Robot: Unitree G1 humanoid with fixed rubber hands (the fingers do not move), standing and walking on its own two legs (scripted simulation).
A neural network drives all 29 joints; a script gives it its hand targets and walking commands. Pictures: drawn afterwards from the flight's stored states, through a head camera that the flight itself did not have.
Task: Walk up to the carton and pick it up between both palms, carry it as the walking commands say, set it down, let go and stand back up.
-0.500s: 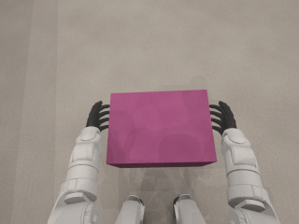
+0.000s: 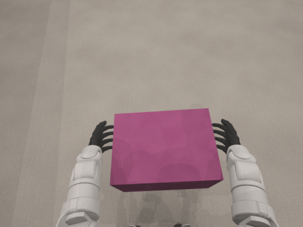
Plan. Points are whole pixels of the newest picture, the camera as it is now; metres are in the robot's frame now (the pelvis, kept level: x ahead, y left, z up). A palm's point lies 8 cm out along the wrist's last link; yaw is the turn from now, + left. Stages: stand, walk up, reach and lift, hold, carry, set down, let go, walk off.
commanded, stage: reach and lift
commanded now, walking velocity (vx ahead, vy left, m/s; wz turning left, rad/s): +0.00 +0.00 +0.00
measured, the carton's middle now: (163, 152) +0.35 -0.01 -0.12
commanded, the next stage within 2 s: hold in 1.82 s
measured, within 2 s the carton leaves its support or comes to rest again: neither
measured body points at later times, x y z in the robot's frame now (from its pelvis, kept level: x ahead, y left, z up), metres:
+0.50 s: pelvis +0.01 +0.00 +0.03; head +0.01 +0.00 +0.48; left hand +0.33 +0.18 +0.03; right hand +0.32 -0.20 +0.04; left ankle +0.02 +0.13 -0.71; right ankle +0.02 -0.13 -0.71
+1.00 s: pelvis +0.01 +0.00 +0.04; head -0.05 +0.01 +0.49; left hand +0.32 +0.18 +0.09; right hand +0.31 -0.19 +0.10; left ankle +0.02 +0.13 -0.71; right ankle +0.02 -0.13 -0.71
